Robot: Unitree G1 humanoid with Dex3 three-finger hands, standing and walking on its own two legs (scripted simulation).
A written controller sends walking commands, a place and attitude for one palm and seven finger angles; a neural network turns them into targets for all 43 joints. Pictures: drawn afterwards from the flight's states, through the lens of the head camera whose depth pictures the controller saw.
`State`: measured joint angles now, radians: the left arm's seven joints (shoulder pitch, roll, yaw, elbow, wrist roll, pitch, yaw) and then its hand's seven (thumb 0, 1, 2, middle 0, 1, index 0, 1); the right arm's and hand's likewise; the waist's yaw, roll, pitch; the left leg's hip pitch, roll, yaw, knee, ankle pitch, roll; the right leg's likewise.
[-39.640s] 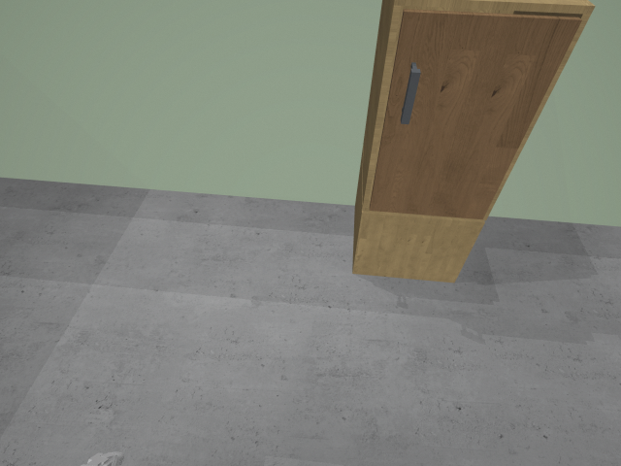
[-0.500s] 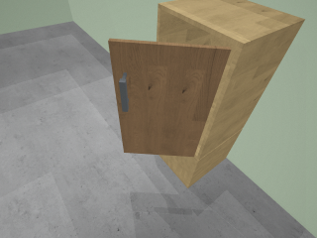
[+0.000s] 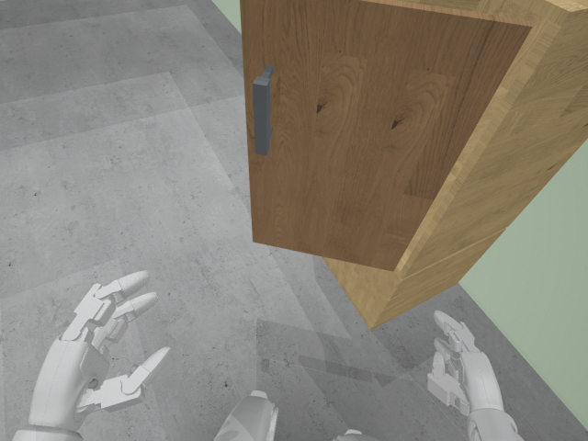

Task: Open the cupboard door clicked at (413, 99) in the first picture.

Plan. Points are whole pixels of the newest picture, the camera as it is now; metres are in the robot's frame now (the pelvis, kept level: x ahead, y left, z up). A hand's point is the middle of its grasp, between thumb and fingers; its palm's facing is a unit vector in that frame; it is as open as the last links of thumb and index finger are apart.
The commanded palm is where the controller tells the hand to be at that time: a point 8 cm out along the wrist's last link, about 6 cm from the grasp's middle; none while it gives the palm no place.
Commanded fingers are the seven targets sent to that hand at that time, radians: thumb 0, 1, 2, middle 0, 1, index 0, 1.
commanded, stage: raise the hand with hooked fingers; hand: left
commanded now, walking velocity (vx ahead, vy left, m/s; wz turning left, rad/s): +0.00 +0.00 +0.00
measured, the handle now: (265, 111) +0.57 +0.13 +0.13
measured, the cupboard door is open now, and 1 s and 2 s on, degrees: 50 50 50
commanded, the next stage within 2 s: move the hooked fingers beside the handle in 1.50 s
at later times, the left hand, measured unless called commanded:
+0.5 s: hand (134, 281) +0.26 +0.23 +0.09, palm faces -0.07 -1.00 -0.06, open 12.6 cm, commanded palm +0.25 +0.29 +0.10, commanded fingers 0.00 -0.41 0.34 -0.29 -1.14 -0.29 -1.14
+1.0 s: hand (94, 216) +0.32 +0.28 +0.14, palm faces -0.05 -1.00 -0.06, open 14.0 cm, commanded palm +0.29 +0.33 +0.14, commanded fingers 0.00 -0.50 0.30 -0.30 -1.20 -0.30 -1.20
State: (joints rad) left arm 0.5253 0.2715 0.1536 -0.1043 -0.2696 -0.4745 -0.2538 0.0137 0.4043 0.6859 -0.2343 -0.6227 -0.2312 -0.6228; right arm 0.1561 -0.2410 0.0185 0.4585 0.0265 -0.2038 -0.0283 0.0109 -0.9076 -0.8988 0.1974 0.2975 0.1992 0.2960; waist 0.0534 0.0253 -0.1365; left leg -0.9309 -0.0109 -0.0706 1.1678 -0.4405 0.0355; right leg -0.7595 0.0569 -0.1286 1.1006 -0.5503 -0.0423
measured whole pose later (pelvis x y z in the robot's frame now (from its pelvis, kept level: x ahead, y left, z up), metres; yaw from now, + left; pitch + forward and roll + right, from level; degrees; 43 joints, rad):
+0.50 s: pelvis +0.03 +0.01 +0.03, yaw -2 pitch +12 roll -3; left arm 0.34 0.34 0.31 0.04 -0.37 -0.32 -0.41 0.00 -0.18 0.44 -0.28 -1.00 -0.27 -1.00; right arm 0.28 -0.29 -0.02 0.55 0.06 -0.20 -0.06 0.02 -0.91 -0.90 0.20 0.30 0.20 0.30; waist -0.02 0.03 -0.13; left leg -0.80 -0.01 -0.01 1.00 -0.42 0.05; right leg -0.65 0.05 -0.06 0.95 -0.51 -0.02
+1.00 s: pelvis +0.03 +0.02 +0.05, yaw -1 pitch +8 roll -3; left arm -0.02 0.46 0.40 0.34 -0.37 -0.20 -0.52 -0.01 -0.49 0.30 -0.30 -1.20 -0.30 -1.20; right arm 0.28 -0.28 0.06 0.54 0.06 -0.19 -0.08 0.01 -0.90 -0.90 0.20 0.30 0.20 0.30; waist 0.00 0.03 -0.09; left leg -0.66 -0.02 -0.01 0.87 -0.35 0.06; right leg -0.51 0.04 -0.06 0.80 -0.43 -0.01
